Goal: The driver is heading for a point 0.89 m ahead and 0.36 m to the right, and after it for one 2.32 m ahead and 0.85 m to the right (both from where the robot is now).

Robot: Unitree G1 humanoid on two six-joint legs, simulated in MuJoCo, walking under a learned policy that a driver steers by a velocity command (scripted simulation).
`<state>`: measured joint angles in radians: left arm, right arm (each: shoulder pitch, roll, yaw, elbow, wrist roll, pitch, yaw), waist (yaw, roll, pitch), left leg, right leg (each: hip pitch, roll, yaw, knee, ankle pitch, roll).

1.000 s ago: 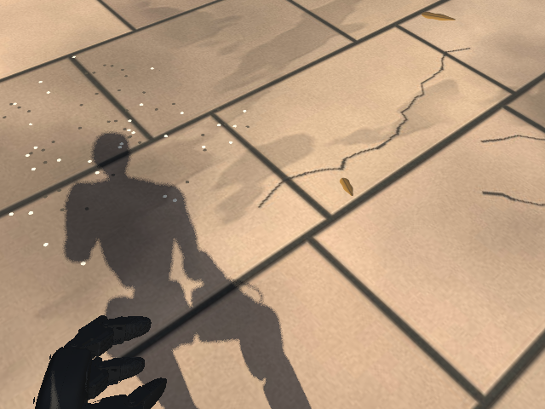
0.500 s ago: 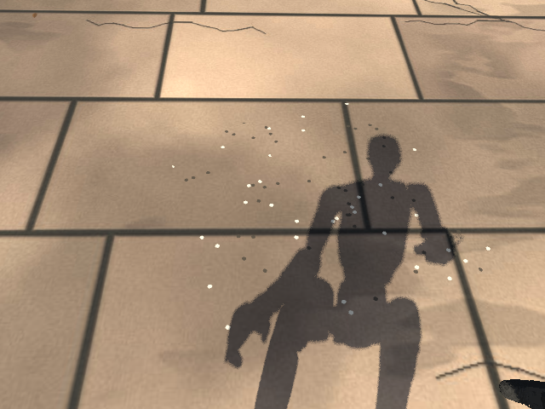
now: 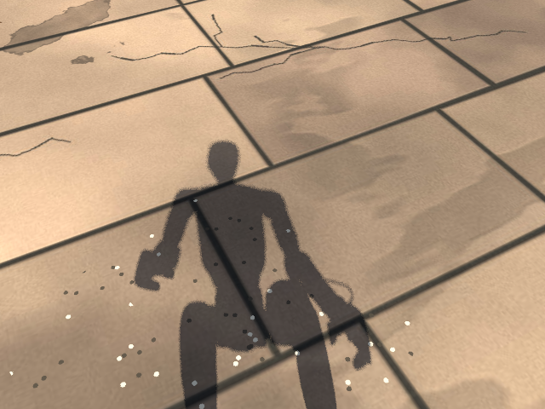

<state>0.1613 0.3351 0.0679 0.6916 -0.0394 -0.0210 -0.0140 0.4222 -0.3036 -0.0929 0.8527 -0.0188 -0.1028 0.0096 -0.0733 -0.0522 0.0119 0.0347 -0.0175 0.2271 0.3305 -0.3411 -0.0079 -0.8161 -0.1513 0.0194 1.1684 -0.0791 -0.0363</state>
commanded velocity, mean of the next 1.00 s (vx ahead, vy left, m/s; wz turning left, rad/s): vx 1.00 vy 0.00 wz -0.90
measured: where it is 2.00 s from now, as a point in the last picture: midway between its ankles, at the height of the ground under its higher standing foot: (486, 134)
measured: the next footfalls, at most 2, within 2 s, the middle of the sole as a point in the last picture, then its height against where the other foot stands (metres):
right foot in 0.18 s outside the picture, level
left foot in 0.60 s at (280, 306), level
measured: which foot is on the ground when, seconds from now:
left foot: down 0.00-0.18, up 0.20-0.58, down 0.60-1.00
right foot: up 0.00-0.16, down 0.18-0.60, up 0.62-1.00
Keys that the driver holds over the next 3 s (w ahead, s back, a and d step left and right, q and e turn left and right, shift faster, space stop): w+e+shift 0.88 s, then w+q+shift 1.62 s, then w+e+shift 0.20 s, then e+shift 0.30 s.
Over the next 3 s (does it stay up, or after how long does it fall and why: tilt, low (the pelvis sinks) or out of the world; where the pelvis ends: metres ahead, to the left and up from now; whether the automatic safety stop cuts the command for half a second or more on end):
stays up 2.34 -0.76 -0.03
